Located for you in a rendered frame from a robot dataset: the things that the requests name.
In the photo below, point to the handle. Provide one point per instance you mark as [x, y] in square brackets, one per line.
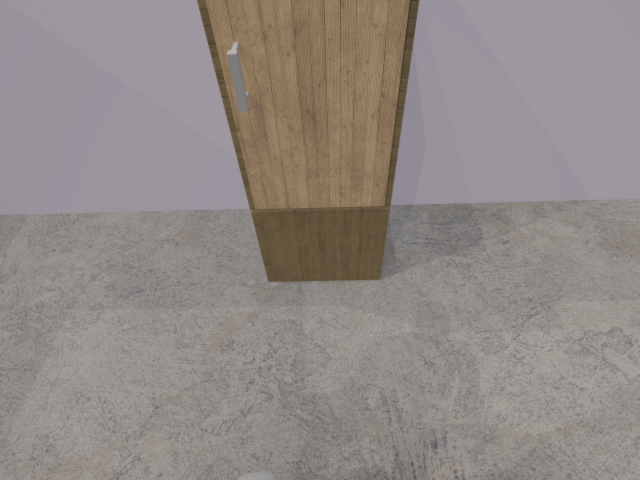
[235, 68]

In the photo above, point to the cupboard door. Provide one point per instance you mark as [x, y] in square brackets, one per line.
[323, 79]

